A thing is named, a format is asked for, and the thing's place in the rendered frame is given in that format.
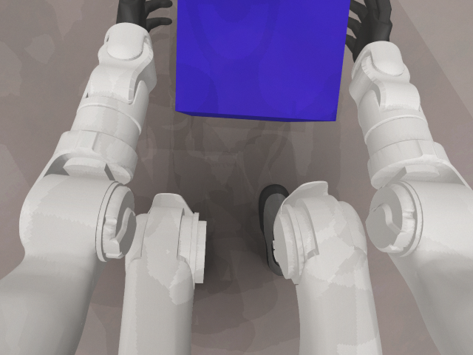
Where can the right robot foot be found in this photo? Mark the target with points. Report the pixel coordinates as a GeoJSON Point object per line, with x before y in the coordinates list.
{"type": "Point", "coordinates": [270, 200]}

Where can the robot left hand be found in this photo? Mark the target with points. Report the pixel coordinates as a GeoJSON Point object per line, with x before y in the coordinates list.
{"type": "Point", "coordinates": [136, 12]}

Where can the left robot upper arm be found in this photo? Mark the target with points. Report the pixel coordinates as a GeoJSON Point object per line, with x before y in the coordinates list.
{"type": "Point", "coordinates": [71, 228]}

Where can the right robot forearm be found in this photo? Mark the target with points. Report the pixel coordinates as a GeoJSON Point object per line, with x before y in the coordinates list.
{"type": "Point", "coordinates": [394, 126]}

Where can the carton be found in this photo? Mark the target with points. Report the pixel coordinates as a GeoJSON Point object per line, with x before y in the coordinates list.
{"type": "Point", "coordinates": [267, 60]}

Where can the right robot upper arm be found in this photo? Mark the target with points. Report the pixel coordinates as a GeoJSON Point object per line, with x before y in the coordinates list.
{"type": "Point", "coordinates": [427, 230]}

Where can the left robot forearm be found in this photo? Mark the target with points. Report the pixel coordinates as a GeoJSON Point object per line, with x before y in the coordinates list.
{"type": "Point", "coordinates": [102, 141]}

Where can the robot right hand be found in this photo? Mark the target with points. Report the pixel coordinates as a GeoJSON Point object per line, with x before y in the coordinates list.
{"type": "Point", "coordinates": [375, 24]}

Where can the robot left shin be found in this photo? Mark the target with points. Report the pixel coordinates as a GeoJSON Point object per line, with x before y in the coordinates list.
{"type": "Point", "coordinates": [161, 200]}

